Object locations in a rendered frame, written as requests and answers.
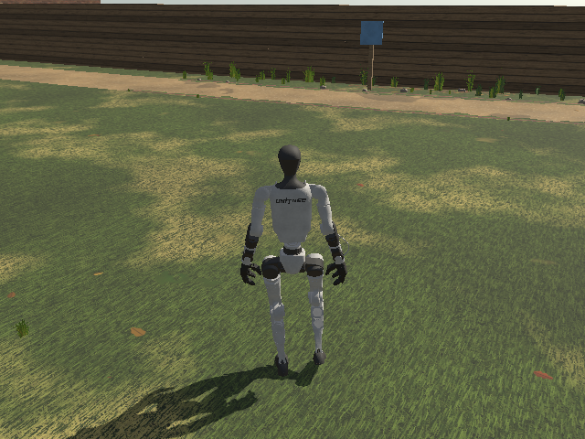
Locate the robot left hand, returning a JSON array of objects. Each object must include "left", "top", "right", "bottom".
[{"left": 240, "top": 263, "right": 261, "bottom": 285}]

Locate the right robot upper arm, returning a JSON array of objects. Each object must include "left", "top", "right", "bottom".
[{"left": 310, "top": 184, "right": 335, "bottom": 235}]

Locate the right robot thigh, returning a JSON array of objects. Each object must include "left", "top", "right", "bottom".
[{"left": 305, "top": 253, "right": 324, "bottom": 306}]

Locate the left robot forearm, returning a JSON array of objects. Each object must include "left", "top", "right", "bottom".
[{"left": 241, "top": 223, "right": 259, "bottom": 265}]

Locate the right robot forearm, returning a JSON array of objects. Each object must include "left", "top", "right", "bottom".
[{"left": 325, "top": 221, "right": 345, "bottom": 264}]

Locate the left robot upper arm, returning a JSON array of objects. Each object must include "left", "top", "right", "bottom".
[{"left": 250, "top": 185, "right": 271, "bottom": 237}]

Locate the robot right hand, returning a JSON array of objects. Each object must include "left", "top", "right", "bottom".
[{"left": 325, "top": 262, "right": 347, "bottom": 285}]

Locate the right robot foot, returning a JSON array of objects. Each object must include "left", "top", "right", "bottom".
[{"left": 313, "top": 349, "right": 326, "bottom": 365}]

